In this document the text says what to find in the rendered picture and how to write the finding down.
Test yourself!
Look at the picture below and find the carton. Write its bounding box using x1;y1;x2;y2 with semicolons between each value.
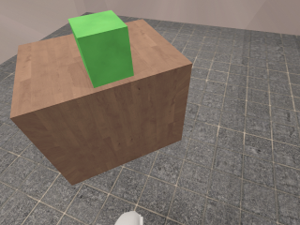
68;10;134;88

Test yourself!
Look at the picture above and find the pedestal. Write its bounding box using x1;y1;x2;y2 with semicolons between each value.
9;19;193;186

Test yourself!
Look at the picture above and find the left robot thigh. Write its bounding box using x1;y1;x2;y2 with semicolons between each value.
114;212;143;225

